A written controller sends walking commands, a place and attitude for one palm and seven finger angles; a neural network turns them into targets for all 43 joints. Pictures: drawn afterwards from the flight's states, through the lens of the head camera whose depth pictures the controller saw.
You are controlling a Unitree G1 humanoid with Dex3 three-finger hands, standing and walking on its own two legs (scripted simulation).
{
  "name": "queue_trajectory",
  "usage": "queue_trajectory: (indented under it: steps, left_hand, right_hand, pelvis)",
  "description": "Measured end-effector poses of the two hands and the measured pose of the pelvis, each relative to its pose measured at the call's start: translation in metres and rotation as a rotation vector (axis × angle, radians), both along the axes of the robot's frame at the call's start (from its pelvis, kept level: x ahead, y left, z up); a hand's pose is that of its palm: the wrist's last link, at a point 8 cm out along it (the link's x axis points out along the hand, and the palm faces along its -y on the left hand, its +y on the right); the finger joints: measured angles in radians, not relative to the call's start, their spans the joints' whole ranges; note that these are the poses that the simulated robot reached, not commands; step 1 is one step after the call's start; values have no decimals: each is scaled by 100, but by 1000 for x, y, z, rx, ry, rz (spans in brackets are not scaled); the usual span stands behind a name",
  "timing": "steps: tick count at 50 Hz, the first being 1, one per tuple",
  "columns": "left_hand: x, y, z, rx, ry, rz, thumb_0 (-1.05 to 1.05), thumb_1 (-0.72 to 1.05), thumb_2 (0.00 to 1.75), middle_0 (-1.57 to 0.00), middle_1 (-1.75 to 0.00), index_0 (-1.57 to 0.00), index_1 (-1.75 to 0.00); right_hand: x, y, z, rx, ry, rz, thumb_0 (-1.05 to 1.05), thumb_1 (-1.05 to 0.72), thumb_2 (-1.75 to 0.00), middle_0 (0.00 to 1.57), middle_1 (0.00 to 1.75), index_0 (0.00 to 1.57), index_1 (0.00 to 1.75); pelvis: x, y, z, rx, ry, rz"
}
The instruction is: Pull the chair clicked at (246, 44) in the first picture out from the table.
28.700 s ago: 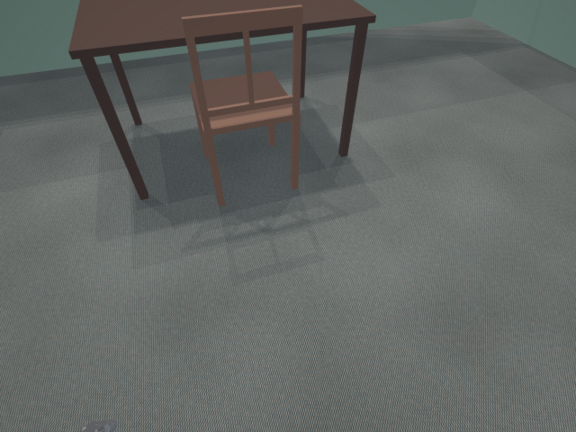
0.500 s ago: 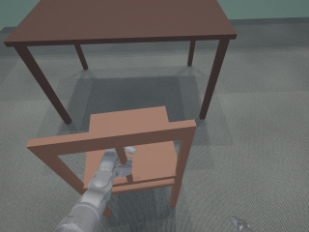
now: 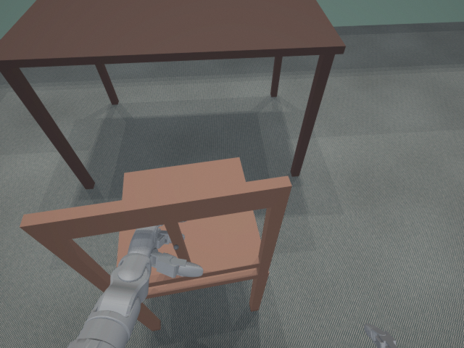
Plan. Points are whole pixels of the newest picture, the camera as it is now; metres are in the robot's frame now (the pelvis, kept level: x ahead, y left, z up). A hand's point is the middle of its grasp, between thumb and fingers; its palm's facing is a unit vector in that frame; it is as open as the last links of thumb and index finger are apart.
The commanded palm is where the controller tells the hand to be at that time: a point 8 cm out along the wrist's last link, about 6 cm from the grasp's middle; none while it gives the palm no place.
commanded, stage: open the thumb and straighten the fingers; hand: left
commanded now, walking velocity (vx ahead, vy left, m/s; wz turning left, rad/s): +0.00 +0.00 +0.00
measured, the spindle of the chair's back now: (181, 250) +0.33 +0.10 -0.09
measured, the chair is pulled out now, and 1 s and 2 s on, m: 0.51 0.51 0.51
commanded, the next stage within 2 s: draw the fingers out of the gap in 0.32 s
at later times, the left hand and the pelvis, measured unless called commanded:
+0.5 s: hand (167, 251) +0.31 +0.12 -0.04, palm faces -0.10 -0.98 -0.14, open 17.4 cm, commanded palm +0.27 +0.17 -0.02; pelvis +0.00 +0.00 -0.01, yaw +1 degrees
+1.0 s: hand (156, 306) +0.21 +0.13 -0.04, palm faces -0.09 -0.98 -0.15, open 17.5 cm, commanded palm +0.19 +0.18 -0.02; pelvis +0.01 +0.00 -0.02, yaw +3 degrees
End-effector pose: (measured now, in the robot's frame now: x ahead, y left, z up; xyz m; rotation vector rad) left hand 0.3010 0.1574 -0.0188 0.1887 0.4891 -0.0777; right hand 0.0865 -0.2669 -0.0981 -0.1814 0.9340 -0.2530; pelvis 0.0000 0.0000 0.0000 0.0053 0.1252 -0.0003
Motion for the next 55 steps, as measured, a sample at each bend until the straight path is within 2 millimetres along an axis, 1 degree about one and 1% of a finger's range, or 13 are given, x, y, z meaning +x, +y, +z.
queue_trajectory:
  steps: [4, 6, 10, 14, 19, 22, 26, 31, 37, 47, 55]
  left_hand:
    - [-1, 0, 0, -6, -2, -5, 0, -44, 24, -30, -92, -32, -94]
    - [-2, -1, 0, -9, -4, -8, 0, -48, 23, -26, -79, -28, -81]
    - [-1, 6, -1, 5, 0, 8, -1, -51, 21, -18, -53, -18, -54]
    - [-2, 13, 0, 2, 1, 19, -1, -53, 20, -10, -29, -10, -30]
    - [-5, 14, -1, 2, 8, 5, -1, -54, 20, -4, -12, -4, -12]
    - [-4, 12, -3, -8, 13, 3, -1, -54, 20, -2, -6, -2, -7]
    - [-9, 18, -4, -15, 11, 19, -1, -54, 20, -1, -3, -1, -3]
    - [-34, 23, -4, -8, 14, 11, -1, -54, 20, -1, -1, -1, -1]
    - [-64, 22, -9, -9, 39, 18, -1, -54, 20, -1, 0, 0, -1]
    - [-94, 25, -5, -8, 30, 28, -1, -54, 20, -1, 0, 0, -1]
    - [-120, 27, -5, -13, 44, 39, -1, -54, 20, -1, 0, 0, -1]
  right_hand:
    - [7, 11, -5, 21, -20, 12, 1, -90, -90, 20, 30, 20, 30]
    - [11, 16, -7, 31, -28, 21, 1, -90, -90, 20, 30, 20, 30]
    - [17, 23, -10, 43, -38, 37, 1, -90, -90, 20, 30, 21, 30]
    - [22, 25, -10, 44, -49, 46, 1, -90, -90, 21, 30, 21, 30]
    - [26, 20, -8, 26, -56, 53, 1, -90, -90, 21, 30, 21, 30]
    - [27, 15, -7, 9, -55, 54, 1, -90, -90, 21, 30, 21, 30]
    - [28, 10, -4, -4, -59, 43, 1, -90, -90, 21, 30, 21, 30]
    - [34, 8, 0, -5, -89, 41, 1, -90, -90, 20, 30, 21, 30]
    - [50, 12, 2, -13, -134, 72, 1, -90, -90, 20, 30, 21, 30]
    - [77, 27, 6, 3, -230, 126, 1, -90, -90, 21, 30, 21, 30]
    - [85, 33, 8, 4, -269, 137, 1, -90, -90, 21, 30, 21, 30]
  pelvis:
    - [1, 2, -3, 0, 8, 1]
    - [1, 2, -4, 1, 11, 2]
    - [2, 2, -6, 2, 14, 3]
    - [2, 2, -7, 0, 17, 7]
    - [2, 1, -9, -3, 21, 15]
    - [2, 1, -10, -3, 22, 17]
    - [4, 0, -10, -2, 27, 11]
    - [8, 0, -11, -5, 28, 13]
    - [8, 0, -13, -8, 26, 27]
    - [6, -1, -20, -12, 26, 44]
    - [5, 0, -24, -16, 29, 52]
